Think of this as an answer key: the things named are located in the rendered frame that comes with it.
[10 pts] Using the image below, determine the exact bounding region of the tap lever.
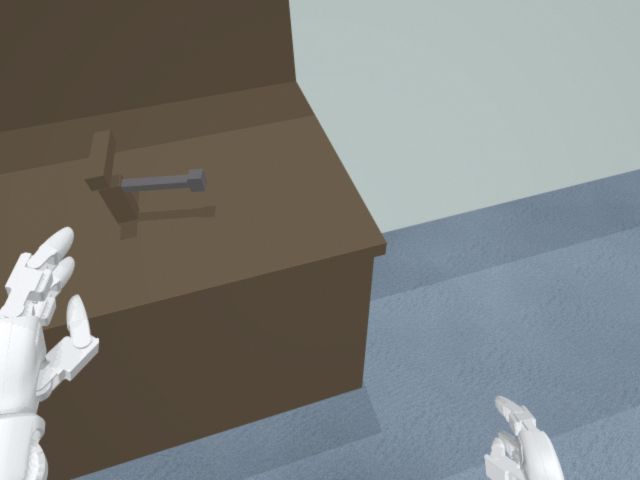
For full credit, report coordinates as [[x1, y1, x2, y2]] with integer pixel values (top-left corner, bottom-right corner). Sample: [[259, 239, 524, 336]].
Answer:
[[121, 169, 207, 192]]

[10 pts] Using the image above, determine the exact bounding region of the counter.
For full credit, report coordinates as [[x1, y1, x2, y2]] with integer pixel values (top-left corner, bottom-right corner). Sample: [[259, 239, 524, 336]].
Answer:
[[0, 0, 387, 480]]

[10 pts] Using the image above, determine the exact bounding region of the right robot hand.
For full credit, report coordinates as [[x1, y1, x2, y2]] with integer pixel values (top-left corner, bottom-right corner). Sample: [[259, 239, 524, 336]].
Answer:
[[484, 396, 564, 480]]

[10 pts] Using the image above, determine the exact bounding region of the left robot hand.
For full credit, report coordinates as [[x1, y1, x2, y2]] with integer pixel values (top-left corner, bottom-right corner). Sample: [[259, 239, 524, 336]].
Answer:
[[0, 227, 99, 415]]

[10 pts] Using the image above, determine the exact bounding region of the left robot forearm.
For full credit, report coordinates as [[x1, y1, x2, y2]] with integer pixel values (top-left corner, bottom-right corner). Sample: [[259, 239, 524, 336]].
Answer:
[[0, 413, 48, 480]]

